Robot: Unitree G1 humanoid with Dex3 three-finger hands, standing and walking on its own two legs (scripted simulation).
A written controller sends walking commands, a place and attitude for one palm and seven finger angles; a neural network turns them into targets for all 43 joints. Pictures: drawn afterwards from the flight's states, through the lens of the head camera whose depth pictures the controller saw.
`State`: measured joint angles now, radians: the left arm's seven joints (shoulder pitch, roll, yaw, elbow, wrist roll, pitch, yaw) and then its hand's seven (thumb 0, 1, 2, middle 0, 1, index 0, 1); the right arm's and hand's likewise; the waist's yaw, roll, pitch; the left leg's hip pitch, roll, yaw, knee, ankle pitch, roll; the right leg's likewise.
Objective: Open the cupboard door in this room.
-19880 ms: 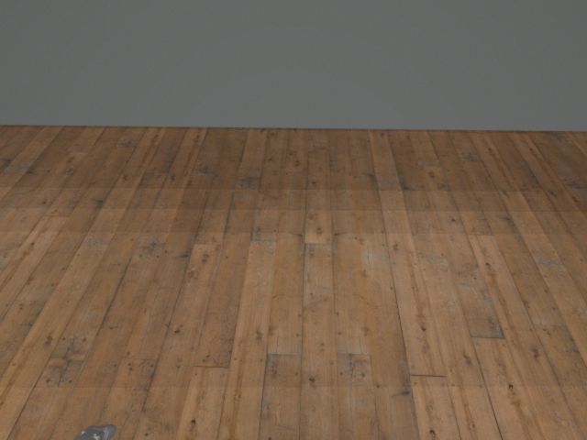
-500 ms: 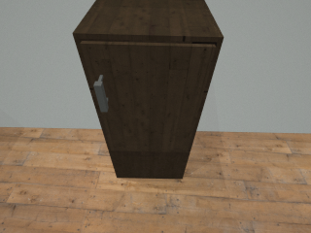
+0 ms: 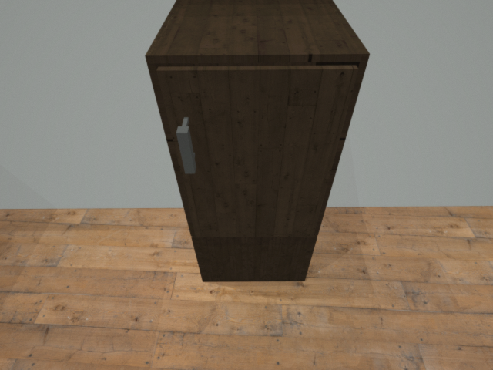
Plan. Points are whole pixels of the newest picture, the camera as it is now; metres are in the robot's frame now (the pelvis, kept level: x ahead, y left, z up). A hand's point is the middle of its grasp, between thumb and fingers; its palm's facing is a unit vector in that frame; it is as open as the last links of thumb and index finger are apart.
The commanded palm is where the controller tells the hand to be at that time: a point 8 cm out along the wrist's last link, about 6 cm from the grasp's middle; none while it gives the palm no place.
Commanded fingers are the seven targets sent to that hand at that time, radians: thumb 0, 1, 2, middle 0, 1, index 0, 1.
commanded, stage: come to a stop and stand still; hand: left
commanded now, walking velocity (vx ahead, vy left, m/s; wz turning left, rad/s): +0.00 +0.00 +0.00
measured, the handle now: (188, 145) +0.58 +0.18 +0.04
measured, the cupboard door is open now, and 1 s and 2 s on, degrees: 0 0 0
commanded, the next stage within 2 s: look again from close up in 0.16 s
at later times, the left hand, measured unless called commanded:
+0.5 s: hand out of the picture +0.03 +0.15 -0.17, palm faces +0.00 -0.98 -0.19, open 7.3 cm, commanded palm none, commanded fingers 0.00 0.90 0.90 -0.20 -0.30 -0.20 -0.30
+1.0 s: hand (169, 329) +0.20 +0.15 -0.06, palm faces +0.27 -0.95 -0.14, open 7.5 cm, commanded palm +0.15 +0.20 -0.06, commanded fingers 0.00 0.71 0.82 -0.21 -0.42 -0.21 -0.42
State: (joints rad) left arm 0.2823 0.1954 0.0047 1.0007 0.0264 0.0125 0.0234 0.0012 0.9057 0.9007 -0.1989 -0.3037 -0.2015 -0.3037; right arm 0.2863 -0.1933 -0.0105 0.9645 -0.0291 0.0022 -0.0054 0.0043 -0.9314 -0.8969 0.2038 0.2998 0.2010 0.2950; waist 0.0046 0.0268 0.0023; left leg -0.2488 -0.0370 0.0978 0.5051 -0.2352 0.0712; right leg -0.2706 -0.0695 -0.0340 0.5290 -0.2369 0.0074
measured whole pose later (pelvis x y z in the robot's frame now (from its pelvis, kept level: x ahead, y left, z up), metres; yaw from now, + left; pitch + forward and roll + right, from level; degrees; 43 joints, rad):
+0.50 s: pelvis +0.03 -0.02 +0.01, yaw -1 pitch -1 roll +1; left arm 0.28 0.14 -0.01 1.10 0.02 -0.01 0.03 0.00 0.91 0.90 -0.20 -0.30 -0.20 -0.30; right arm 0.26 -0.17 0.00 1.09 -0.02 -0.03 -0.02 0.00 -0.91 -0.90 0.20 0.30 0.20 0.29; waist 0.01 0.01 0.04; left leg -0.19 -0.02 0.10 0.44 -0.24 0.04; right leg -0.23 -0.05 -0.02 0.48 -0.24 0.02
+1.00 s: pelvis +0.04 -0.04 +0.00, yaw +2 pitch +2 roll +1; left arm 0.42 0.14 0.07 0.29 -0.14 -0.09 0.07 0.01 0.88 0.89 -0.20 -0.32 -0.21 -0.32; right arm 0.31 -0.21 -0.02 0.88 0.02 -0.21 -0.06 0.01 -0.91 -0.90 0.21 0.30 0.20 0.30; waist -0.02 0.01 -0.01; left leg -0.26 0.00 0.05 0.53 -0.29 0.00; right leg -0.28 -0.03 -0.07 0.56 -0.31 -0.02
